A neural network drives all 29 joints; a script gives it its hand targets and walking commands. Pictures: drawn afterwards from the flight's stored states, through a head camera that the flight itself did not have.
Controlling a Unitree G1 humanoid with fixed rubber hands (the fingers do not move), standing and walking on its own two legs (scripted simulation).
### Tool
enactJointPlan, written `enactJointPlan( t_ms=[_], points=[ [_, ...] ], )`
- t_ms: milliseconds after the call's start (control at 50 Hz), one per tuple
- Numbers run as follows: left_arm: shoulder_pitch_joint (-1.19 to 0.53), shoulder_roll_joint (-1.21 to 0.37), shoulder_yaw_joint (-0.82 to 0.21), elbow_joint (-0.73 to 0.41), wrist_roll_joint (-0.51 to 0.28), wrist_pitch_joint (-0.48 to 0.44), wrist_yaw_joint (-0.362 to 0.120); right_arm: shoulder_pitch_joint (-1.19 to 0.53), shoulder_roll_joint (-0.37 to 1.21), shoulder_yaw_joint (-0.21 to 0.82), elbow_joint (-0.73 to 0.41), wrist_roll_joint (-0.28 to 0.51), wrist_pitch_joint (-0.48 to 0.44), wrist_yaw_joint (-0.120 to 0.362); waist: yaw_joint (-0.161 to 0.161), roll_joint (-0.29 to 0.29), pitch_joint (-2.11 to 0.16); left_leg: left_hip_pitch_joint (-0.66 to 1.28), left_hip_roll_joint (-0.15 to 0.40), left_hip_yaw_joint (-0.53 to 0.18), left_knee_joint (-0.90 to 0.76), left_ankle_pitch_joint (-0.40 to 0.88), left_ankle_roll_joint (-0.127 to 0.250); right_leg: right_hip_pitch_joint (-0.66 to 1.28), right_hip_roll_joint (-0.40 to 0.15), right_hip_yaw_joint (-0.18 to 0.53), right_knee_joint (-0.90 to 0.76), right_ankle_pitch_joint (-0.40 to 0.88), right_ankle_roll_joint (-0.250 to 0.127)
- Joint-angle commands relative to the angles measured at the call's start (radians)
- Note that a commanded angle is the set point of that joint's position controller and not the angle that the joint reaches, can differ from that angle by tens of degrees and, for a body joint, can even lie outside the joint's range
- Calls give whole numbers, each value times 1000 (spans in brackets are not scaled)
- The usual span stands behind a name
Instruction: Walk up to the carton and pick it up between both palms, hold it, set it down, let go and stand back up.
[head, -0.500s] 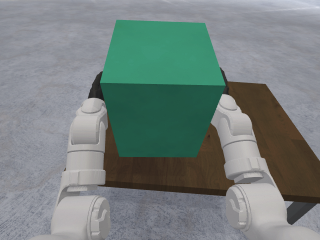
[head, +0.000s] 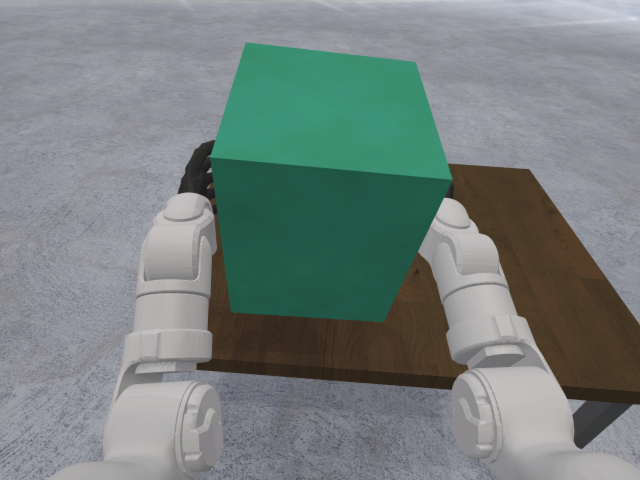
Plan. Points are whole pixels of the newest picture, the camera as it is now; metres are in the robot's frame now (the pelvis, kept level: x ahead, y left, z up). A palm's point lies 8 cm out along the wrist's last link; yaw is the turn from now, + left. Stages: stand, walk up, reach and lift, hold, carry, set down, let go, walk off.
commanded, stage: hold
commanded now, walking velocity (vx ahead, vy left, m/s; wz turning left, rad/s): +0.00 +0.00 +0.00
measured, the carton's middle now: (319, 192) +0.39 +0.01 +0.21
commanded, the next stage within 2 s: none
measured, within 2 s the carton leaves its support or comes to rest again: neither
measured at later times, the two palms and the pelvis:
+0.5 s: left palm (195, 202) +0.36 +0.16 +0.21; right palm (434, 191) +0.39 -0.13 +0.22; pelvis +0.01 +0.00 +0.00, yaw +0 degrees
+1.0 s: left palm (197, 202) +0.36 +0.16 +0.21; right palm (433, 205) +0.38 -0.13 +0.20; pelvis +0.00 +0.00 +0.00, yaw +0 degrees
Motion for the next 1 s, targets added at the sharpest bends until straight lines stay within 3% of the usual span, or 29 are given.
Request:
enactJointPlan(
  t_ms=[0, 20, 40, 120, 240, 300, 340, 380, 420, 460, 480, 540, 580, 620, 640, 660, 720, 740, 820, 840, 860, 980],
  points=[
    [-811, -585, -462, -100, -124, -104, -179, -840, 573, 309, -217, 51, -64, 144, -146, 28, -368, 16, -29, -5, -168, 8, -34, 151, 46, -41, -86, 15, 4],
    [-785, -569, -454, -95, -127, -102, -183, -811, 579, 312, -214, 47, -58, 136, -147, 6, -343, 7, -41, 4, -170, -5, -27, 166, 39, -37, -95, 30, 8],
    [-746, -573, -454, -106, -115, -97, -184, -778, 579, 339, -222, 52, -58, 133, -137, -3, -343, 31, -40, 0, -157, 65, -29, 189, 44, -40, -88, 72, 10],
    [-716, -583, -510, -215, -139, -93, -179, -751, 568, 409, -333, 112, -52, 107, -154, 23, -446, 128, -48, -11, -93, 275, -57, 220, 55, -38, -70, 226, 18],
    [-679, -561, -551, -358, -170, -74, -170, -707, 570, 481, -467, 177, -18, 74, -159, 21, -532, 191, -54, -23, -38, 433, -72, 262, 68, -36, -46, 379, 33],
    [-686, -524, -524, -383, -147, -56, -176, -624, 545, 462, -384, 167, 28, 71, -180, 44, -456, 167, -60, -19, -57, 376, -74, 245, 58, -28, -53, 360, 34],
    [-683, -518, -508, -377, -133, -46, -178, -597, 538, 447, -363, 172, 46, 77, -168, 40, -412, 144, -54, -24, -71, 346, -76, 240, 59, -25, -56, 308, 27],
    [-707, -525, -517, -394, -142, -44, -187, -583, 544, 433, -342, 150, 54, 81, -183, 40, -415, 133, -54, -19, -79, 314, -78, 239, 57, -29, -54, 296, 25],
    [-710, -542, -528, -364, -149, -41, -188, -637, 536, 414, -369, 148, 45, 88, -185, 55, -406, 125, -51, -19, -82, 309, -87, 221, 58, -37, -62, 253, 21],
    [-724, -548, -511, -341, -149, -39, -190, -649, 545, 406, -347, 141, 43, 95, -178, 36, -388, 111, -52, -20, -97, 272, -81, 223, 58, -34, -70, 221, 18],
    [-734, -548, -518, -333, -150, -44, -190, -648, 538, 390, -322, 128, 44, 98, -188, 56, -384, 101, -50, -16, -97, 253, -86, 212, 54, -36, -67, 213, 15],
    [-776, -547, -498, -307, -151, -54, -191, -680, 556, 376, -299, 119, 37, 110, -169, 43, -387, 71, -53, -14, -117, 183, -69, 196, 49, -32, -73, 157, 17],
    [-787, -549, -486, -277, -143, -64, -190, -694, 565, 361, -260, 95, 28, 119, -166, 26, -379, 64, -47, -12, -128, 140, -64, 191, 48, -37, -75, 131, 12],
    [-803, -546, -477, -236, -130, -61, -196, -693, 544, 317, -197, 80, 25, 128, -179, 55, -329, 26, -38, -11, -149, 62, -68, 161, 44, -34, -80, 65, 3],
    [-797, -543, -462, -211, -128, -64, -199, -717, 552, 314, -213, 73, 16, 134, -165, 29, -334, 14, -38, -9, -156, 25, -50, 167, 40, -27, -85, 49, 5],
    [-808, -547, -467, -220, -131, -73, -200, -706, 556, 306, -206, 59, 11, 136, -181, 36, -350, 9, -41, -5, -165, 7, -48, 177, 40, -31, -82, 50, 5],
    [-804, -517, -409, -107, -99, -75, -209, -734, 559, 273, -139, 19, 0, 148, -160, 10, -272, -49, -36, 4, -203, -127, -18, 159, 32, -36, -86, -41, 5],
    [-773, -530, -400, -59, -85, -68, -217, -749, 530, 238, -129, 2, -7, 152, -177, 19, -241, -78, -24, -2, -227, -162, -20, 167, 39, -48, -83, -57, 0],
    [-796, -538, -385, -46, -89, -90, -216, -814, 573, 263, -168, 12, -43, 155, -136, -10, -305, -54, -34, 13, -210, -138, 0, 172, 33, -39, -90, -54, 12],
    [-804, -549, -401, -35, -95, -92, -215, -843, 566, 262, -188, 12, -52, 151, -149, 7, -294, -60, -36, 10, -212, -147, -6, 170, 36, -48, -91, -63, 9],
    [-802, -585, -445, -79, -117, -98, -208, -866, 569, 284, -257, 32, -70, 148, -150, 24, -376, -21, -33, 1, -188, -65, -20, 181, 40, -46, -80, 5, 6],
    [-823, -594, -513, -229, -155, -118, -166, -825, 603, 390, -302, 104, -68, 128, -139, 32, -497, 118, -40, -6, -106, 183, -48, 177, 56, -42, -74, 127, 11]
  ],
)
